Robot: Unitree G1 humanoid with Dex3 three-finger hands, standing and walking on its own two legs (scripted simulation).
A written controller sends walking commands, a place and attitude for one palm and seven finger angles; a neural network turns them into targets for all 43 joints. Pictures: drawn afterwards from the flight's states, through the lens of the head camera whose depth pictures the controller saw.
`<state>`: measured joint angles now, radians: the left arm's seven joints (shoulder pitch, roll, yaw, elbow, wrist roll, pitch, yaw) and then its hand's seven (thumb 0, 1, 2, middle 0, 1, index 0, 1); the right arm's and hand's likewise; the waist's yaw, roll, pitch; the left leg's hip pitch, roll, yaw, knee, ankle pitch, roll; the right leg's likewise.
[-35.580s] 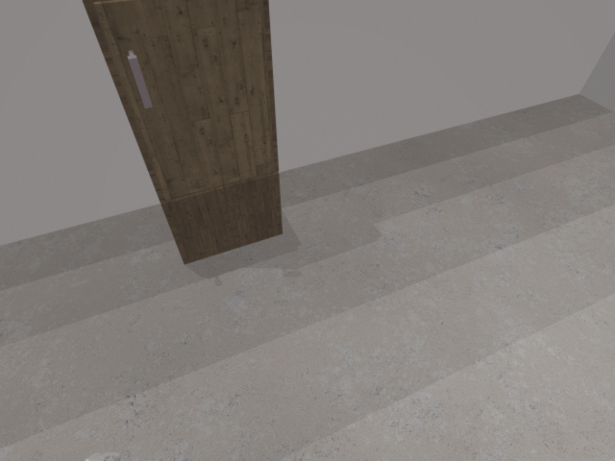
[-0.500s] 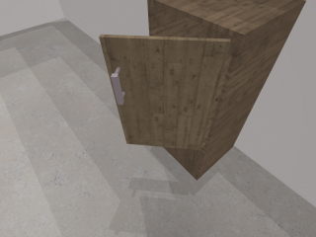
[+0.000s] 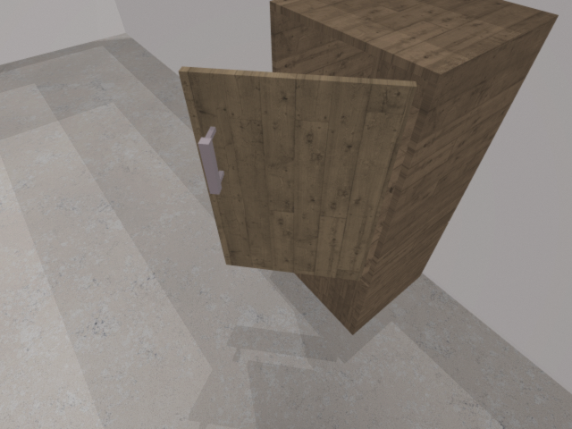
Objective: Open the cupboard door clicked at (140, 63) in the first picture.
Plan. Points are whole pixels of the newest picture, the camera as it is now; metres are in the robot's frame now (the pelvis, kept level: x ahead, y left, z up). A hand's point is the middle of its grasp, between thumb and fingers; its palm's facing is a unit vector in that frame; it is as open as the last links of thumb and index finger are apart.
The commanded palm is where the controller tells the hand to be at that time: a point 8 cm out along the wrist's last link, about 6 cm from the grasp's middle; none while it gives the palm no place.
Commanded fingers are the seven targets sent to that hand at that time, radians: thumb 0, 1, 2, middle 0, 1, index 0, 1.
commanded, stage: look again from close up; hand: left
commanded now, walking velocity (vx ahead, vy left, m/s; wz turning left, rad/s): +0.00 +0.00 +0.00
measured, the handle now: (213, 161) +0.58 +0.19 +0.03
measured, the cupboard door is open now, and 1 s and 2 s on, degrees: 43 43 43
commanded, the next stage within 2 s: raise the hand with hooked fingers in 0.56 s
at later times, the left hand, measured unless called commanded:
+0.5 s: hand out of the picture -0.01 +0.16 -0.17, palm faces +0.04 -0.98 -0.19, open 7.3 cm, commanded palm none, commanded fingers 0.00 0.90 0.90 -0.20 -0.30 -0.20 -0.30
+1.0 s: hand (170, 383) +0.18 +0.17 -0.01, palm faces -0.12 -0.99 +0.00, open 8.1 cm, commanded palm +0.13 +0.25 -0.05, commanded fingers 0.00 0.48 0.72 -0.23 -0.57 -0.23 -0.57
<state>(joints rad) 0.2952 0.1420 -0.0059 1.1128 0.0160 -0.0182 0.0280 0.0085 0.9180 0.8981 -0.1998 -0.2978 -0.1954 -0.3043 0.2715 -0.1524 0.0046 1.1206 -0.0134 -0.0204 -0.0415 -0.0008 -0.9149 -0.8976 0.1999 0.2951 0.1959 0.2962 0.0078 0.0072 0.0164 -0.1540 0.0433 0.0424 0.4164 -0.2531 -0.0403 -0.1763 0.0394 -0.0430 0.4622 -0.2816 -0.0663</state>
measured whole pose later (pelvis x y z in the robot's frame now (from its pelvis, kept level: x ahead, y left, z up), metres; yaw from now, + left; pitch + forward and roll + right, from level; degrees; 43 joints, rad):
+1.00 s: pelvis -0.03 +0.02 -0.06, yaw +1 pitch +10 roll +1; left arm 0.32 0.15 0.08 0.18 -0.22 -0.53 -0.35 0.02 0.73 0.81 -0.21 -0.43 -0.20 -0.44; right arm 0.15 -0.30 -0.07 0.56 0.01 -0.30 -0.02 0.01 -0.92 -0.90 0.20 0.30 0.20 0.30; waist -0.01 -0.02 -0.13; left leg -0.65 0.00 0.03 0.93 -0.42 0.00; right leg -0.67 -0.02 -0.04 0.97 -0.47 -0.04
